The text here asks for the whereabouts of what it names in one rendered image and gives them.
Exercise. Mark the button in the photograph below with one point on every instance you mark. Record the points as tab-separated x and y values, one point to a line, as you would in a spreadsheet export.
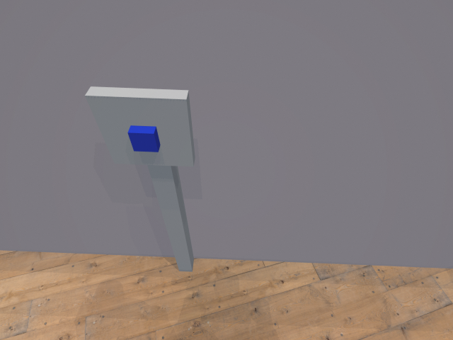
144	138

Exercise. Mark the panel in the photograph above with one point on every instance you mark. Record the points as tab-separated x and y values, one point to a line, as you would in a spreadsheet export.
115	110

